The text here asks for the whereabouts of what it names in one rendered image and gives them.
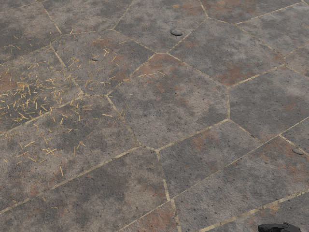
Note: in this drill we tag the right robot hand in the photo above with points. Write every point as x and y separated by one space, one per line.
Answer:
278 227

